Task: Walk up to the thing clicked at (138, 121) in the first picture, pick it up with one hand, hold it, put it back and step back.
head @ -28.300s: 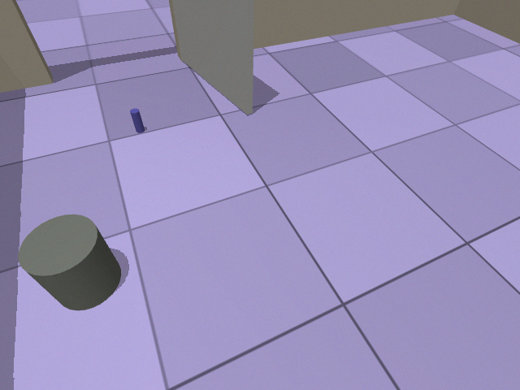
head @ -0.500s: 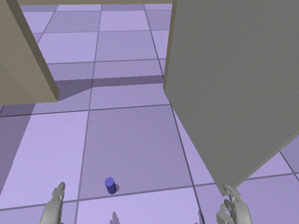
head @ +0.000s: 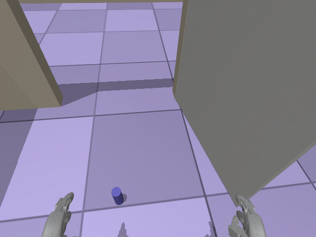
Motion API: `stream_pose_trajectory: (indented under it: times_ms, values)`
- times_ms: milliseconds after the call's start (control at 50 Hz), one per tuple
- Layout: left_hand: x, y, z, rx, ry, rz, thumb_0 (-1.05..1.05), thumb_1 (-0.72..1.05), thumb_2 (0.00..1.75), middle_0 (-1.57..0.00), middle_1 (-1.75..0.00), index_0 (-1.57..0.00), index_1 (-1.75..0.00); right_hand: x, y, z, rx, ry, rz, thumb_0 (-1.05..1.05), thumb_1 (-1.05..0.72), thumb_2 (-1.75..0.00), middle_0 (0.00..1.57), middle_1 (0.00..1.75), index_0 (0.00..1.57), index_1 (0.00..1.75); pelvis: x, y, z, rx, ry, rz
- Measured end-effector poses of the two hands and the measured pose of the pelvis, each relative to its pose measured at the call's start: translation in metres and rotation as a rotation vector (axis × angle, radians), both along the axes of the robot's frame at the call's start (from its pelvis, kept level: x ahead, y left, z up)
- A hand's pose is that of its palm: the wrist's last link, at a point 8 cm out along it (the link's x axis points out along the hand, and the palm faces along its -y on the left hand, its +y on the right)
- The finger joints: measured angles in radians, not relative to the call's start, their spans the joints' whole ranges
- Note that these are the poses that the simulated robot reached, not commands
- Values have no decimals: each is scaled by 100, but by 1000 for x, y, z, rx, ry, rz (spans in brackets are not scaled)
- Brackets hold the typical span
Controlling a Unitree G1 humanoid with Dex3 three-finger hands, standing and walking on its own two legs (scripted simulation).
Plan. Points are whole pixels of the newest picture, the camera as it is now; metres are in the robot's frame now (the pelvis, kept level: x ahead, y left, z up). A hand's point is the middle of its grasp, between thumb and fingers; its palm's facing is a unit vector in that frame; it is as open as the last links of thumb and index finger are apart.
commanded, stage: stand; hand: left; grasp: from the side
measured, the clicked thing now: (117, 196) +0.44 +0.20 -0.65
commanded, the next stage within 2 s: none
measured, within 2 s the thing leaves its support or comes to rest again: neither
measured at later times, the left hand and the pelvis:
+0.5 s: hand out of the picture +0.10 +0.24 -0.11, palm faces -0.02 -0.94 -0.35, open 7.5 cm; pelvis +0.00 +0.00 +0.03, yaw +0 degrees
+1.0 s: hand out of the picture +0.04 +0.25 -0.10, palm faces -0.01 -0.94 -0.34, open 7.4 cm; pelvis -0.01 +0.01 +0.06, yaw +0 degrees
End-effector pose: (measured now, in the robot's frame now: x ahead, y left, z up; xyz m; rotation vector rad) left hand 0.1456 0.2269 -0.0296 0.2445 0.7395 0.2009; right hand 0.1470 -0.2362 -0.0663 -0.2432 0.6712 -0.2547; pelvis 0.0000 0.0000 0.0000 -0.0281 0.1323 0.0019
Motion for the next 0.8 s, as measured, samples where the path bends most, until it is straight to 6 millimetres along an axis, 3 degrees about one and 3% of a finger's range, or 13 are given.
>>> stream_pose_trajectory:
  times_ms: [160, 240, 340, 480, 800]
  values:
    - [6, 0, -8, 21, 2, -54, -1, 26, 72, -19, -28, -19, -27, 1, -4, -6, -31, 68, 65, 1, -90, -90, 20, 30, 20, 30, 0, -2, 2, 10, -28, -1]
    - [1, 16, -30, 39, 88, -104, 0, 53, 82, -20, -29, -20, -29, -9, -17, -17, -37, 251, 134, 1, -90, -90, 21, 30, 20, 30, -2, -4, 9, 29, -70, 0]
    - [-21, 38, -41, 45, 201, -71, 0, 75, 87, -20, -30, -21, -29, -30, -36, -14, -21, 344, 85, 1, -90, -90, 21, 30, 20, 30, 0, -3, 19, 36, -99, -2]
    - [-54, 59, -45, 52, 336, -7, 0, 87, 90, -20, -30, -21, -30, -58, -47, -11, -21, 443, 27, 1, -90, -90, 20, 30, 20, 30, 4, 3, 31, 33, -133, -3]
    - [-95, 67, -40, 26, 478, 50, 0, 90, 90, -20, -30, -21, -30, -87, -28, -8, 36, 542, 6, 0, -90, -90, 20, 30, 20, 30, -5, 10, 53, 33, -191, -3]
